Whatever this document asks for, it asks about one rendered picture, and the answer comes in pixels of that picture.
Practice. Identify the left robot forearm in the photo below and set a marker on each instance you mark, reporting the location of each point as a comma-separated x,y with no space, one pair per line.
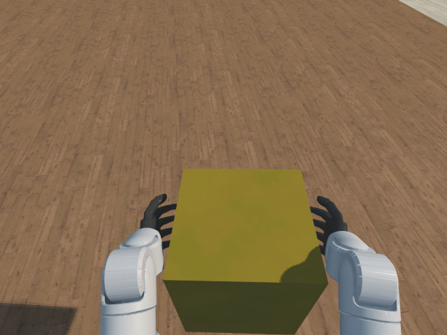
128,285

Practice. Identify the carton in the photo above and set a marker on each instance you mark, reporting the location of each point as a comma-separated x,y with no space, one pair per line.
243,256

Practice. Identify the right robot forearm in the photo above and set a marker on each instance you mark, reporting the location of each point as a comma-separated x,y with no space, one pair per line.
369,300

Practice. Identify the robot left hand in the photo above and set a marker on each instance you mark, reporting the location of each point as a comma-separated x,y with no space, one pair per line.
152,214

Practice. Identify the robot right hand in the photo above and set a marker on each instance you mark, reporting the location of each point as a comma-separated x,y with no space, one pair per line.
333,221

